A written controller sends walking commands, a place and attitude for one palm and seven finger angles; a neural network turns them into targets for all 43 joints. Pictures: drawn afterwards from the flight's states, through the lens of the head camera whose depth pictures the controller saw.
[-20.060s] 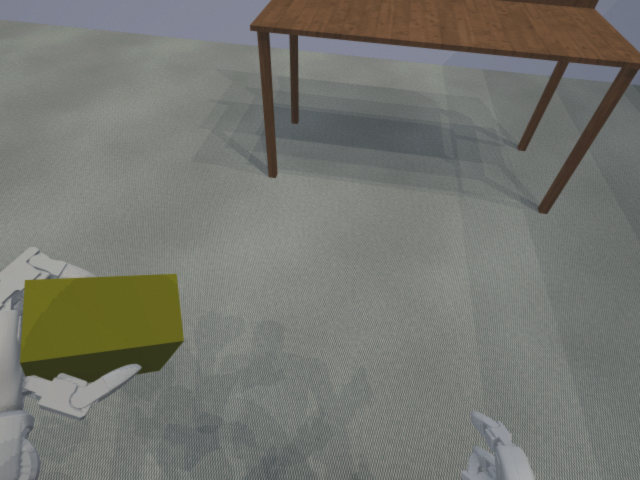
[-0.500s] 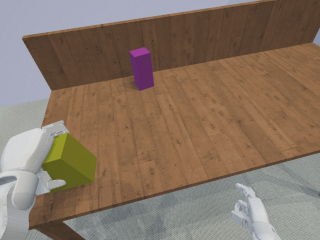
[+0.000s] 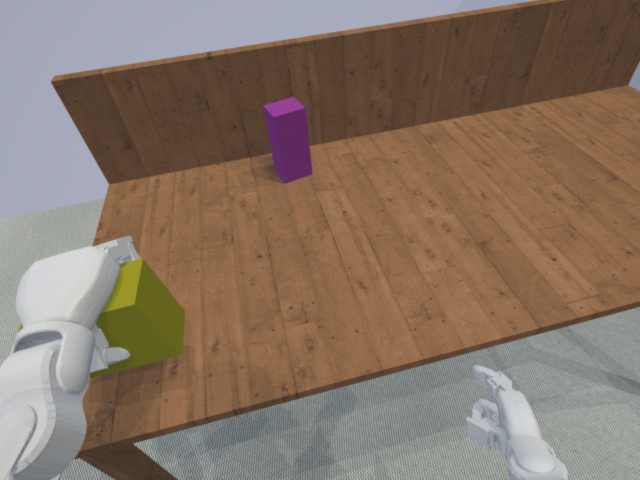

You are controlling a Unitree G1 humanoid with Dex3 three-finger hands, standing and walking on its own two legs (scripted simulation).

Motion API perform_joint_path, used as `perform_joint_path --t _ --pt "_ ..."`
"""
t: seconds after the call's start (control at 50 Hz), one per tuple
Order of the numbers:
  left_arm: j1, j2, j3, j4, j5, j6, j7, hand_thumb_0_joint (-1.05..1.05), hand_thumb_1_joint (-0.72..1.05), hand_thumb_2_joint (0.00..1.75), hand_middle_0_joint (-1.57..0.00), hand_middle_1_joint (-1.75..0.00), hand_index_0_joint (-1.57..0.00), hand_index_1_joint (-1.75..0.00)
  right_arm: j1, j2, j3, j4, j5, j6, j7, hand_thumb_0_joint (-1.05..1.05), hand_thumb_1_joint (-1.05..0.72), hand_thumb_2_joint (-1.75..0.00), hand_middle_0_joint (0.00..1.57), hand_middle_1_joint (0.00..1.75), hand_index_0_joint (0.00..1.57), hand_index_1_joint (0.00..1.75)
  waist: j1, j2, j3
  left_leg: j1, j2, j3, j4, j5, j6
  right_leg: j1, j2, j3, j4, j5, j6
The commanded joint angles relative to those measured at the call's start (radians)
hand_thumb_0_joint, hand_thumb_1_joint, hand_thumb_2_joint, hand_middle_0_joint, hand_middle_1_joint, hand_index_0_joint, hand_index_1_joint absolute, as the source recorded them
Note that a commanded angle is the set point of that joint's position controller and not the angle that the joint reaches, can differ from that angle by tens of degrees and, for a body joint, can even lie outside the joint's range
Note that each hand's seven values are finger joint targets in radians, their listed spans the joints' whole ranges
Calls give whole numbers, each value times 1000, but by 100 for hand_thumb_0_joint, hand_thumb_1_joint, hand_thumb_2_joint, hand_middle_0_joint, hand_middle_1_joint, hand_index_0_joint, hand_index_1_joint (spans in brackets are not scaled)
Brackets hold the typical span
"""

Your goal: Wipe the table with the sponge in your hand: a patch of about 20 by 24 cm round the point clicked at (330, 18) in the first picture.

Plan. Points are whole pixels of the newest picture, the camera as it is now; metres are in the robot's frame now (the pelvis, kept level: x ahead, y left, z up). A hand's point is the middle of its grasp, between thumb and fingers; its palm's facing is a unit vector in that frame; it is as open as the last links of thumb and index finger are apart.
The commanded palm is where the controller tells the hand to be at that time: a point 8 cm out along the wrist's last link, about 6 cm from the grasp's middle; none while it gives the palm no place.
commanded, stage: turn the palm down, sponge in hand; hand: left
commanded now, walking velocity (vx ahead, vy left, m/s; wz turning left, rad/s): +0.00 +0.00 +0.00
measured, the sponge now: (121, 329) +0.23 +0.29 +0.09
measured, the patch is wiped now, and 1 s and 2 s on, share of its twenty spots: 0.00 0.00 0.00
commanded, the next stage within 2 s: move the sponge above the wiping area in 0.24 s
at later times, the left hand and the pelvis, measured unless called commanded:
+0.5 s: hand (111, 317) +0.22 +0.28 +0.13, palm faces +0.10 -0.07 -0.99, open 10.5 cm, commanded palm +0.19 +0.27 +0.20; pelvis +0.00 -0.01 +0.00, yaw +0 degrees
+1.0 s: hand (113, 326) +0.22 +0.29 +0.11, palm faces +0.05 -0.08 -1.00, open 10.5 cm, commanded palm +0.19 +0.27 +0.18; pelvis +0.01 -0.01 +0.00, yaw +0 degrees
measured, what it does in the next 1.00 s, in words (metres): stands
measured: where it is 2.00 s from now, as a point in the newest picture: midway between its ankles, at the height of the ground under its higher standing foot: outside the picture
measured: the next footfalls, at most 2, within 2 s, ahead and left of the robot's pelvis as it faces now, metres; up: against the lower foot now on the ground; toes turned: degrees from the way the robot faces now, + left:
none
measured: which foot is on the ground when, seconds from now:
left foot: down 0.00-1.00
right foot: down 0.00-1.00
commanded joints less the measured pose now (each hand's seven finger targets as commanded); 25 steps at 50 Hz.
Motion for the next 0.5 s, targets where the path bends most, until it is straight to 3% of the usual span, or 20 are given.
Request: perform_joint_path --t 0.0,0.02,0.04,0.1,0.12,0.14,0.16,0.2,0.22,0.26,0.28,0.3,0.32,0.34,0.36,0.38,0.4,0.42,0.46,0.48 --pt "-237 228 146 -216 49 -17 37 0 10 130 -120 -160 -120 -160 -241 -85 -31 -182 -2 -59 -8 0 -90 -90 20 30 20 30 8 16 -203 1 15 -123 -77 144 -7 90 -10 100 -60 22 -50" --pt "-241 257 183 -238 52 -16 42 0 10 130 -120 -160 -120 -160 -284 -77 -23 -190 0 -69 -8 0 -90 -90 20 30 20 30 18 16 -190 -4 13 -126 -76 118 -4 88 5 138 -64 -2 -62" --pt "-246 226 146 -193 56 -12 37 0 10 130 -120 -160 -120 -160 -253 -82 -21 -182 -7 -67 -11 0 -90 -90 20 30 20 30 13 -9 -190 -10 9 -115 -74 123 -1 85 -5 102 -62 5 -56" --pt "-230 237 158 -201 46 -30 37 0 10 130 -120 -160 -120 -160 -237 -83 -31 -178 -5 -63 -12 0 -90 -90 20 30 20 30 9 -10 -188 1 12 -117 -75 123 -5 81 -14 110 -75 1 -48" --pt "-246 267 196 -226 49 -29 44 0 10 130 -120 -160 -120 -160 -282 -77 -23 -182 0 -72 -12 0 -90 -90 20 30 20 30 16 -8 -179 0 9 -123 -71 103 -4 76 4 155 -80 -25 -62" --pt "-253 239 165 -185 53 -25 44 0 10 130 -120 -160 -120 -160 -250 -83 -25 -175 -9 -71 -14 0 -90 -90 20 30 20 30 15 -21 -194 -2 6 -109 -66 112 -2 80 -8 119 -73 -10 -56" --pt "-236 230 163 -189 47 -34 45 0 10 130 -120 -160 -120 -160 -238 -77 -29 -174 -3 -72 -12 0 -90 -90 20 30 20 30 5 -28 -178 1 11 -115 -70 118 -6 71 -10 122 -81 -14 -51" --pt "-243 232 162 -189 44 -38 47 0 10 130 -120 -160 -120 -160 -240 -82 -34 -171 -4 -68 -13 0 -90 -90 20 30 20 30 10 -14 -187 5 10 -114 -74 119 -6 77 -14 119 -80 -5 -50" --pt "-248 255 190 -200 43 -32 52 0 10 130 -120 -160 -120 -160 -284 -74 -24 -177 1 -77 -12 0 -90 -90 20 30 20 30 17 -18 -169 2 7 -122 -72 91 -6 63 1 158 -89 -44 -62" --pt "-239 218 152 -178 41 -34 47 0 10 130 -120 -160 -120 -160 -244 -77 -29 -171 -1 -75 -12 0 -90 -90 20 30 20 30 6 -27 -179 1 7 -111 -72 97 -6 70 -12 124 -88 -35 -48" --pt "-235 239 166 -150 47 -30 44 0 10 130 -120 -160 -120 -160 -245 -87 -30 -163 -5 -73 -13 0 -90 -90 20 30 20 30 13 -27 -174 -6 4 -115 -76 92 -7 69 -11 128 -86 -29 -51" --pt "-240 222 151 -181 42 -34 44 0 10 130 -120 -160 -120 -160 -250 -83 -32 -168 -2 -70 -12 0 -90 -90 20 30 20 30 9 -12 -176 -2 6 -113 -78 98 -7 74 -14 124 -85 -21 -50" --pt "-249 255 188 -209 46 -31 48 0 10 130 -120 -160 -120 -160 -288 -77 -25 -176 0 -80 -11 0 -90 -90 20 30 20 30 18 -10 -175 -2 5 -118 -73 82 -6 71 0 164 -86 -47 -63" --pt "-244 218 149 -181 48 -26 44 0 10 130 -120 -160 -120 -160 -261 -83 -26 -175 -7 -80 -12 0 -90 -90 20 30 20 30 16 -18 -197 -4 3 -107 -70 100 -3 86 -10 121 -74 -17 -56" --pt "-238 207 140 -172 47 -33 42 0 10 130 -120 -160 -120 -160 -242 -77 -29 -169 -2 -80 -11 0 -90 -90 20 30 20 30 3 -44 -186 2 6 -110 -68 109 -6 71 -11 123 -83 -19 -49" --pt "-231 232 158 -144 51 -29 38 0 10 130 -120 -160 -120 -160 -242 -90 -32 -163 -5 -73 -14 0 -90 -90 20 30 20 30 10 -41 -172 -2 3 -113 -71 100 -5 64 -10 127 -87 -21 -49" --pt "-227 206 138 -159 44 -34 38 0 10 130 -120 -160 -120 -160 -236 -82 -33 -170 -3 -72 -13 0 -90 -90 20 30 20 30 6 -38 -175 -5 6 -109 -74 100 -5 72 -16 120 -86 -19 -46" --pt "-219 250 191 -178 47 -35 44 0 10 130 -120 -160 -120 -160 -271 -80 -29 -172 1 -81 -12 0 -90 -90 20 30 20 30 14 -42 -171 -1 4 -113 -65 85 -3 62 1 162 -92 -49 -59" --pt "-242 194 125 -153 47 -39 40 0 10 130 -120 -160 -120 -160 -237 -77 -27 -171 0 -80 -14 0 -90 -90 20 30 20 30 -2 -53 -171 -4 4 -105 -67 84 -5 57 -14 123 -92 -48 -45" --pt "-260 242 161 -117 59 -40 42 0 10 130 -120 -160 -120 -160 -231 -92 -31 -158 -5 -76 -18 0 -90 -90 20 30 20 30 4 -53 -157 -9 3 -112 -73 70 -6 47 -8 127 -95 -53 -48"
